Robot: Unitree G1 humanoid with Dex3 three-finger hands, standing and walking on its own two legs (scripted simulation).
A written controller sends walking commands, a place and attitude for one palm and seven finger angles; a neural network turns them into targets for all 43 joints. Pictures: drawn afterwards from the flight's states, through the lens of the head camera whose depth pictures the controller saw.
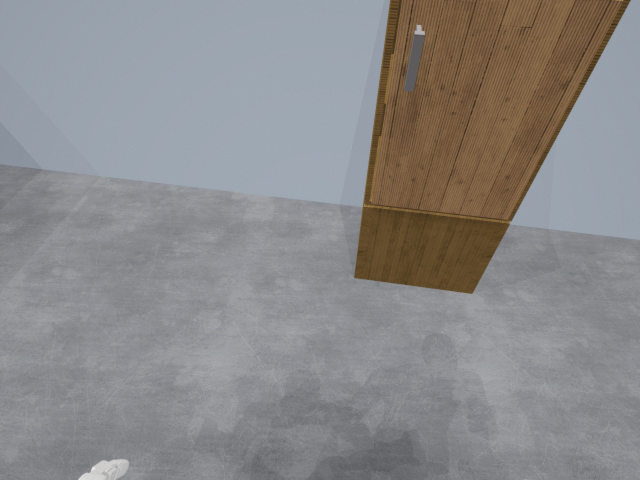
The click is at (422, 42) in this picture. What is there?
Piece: cupboard door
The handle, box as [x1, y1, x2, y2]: [404, 25, 424, 91]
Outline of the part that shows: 420,25 416,25 416,30 414,31 404,90 412,91 414,86 424,36 424,31 421,30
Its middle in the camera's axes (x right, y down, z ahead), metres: +0.20 -0.40 +0.85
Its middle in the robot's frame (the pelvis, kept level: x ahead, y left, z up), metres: +0.92 -0.15 +0.12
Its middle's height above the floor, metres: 0.89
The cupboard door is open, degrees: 0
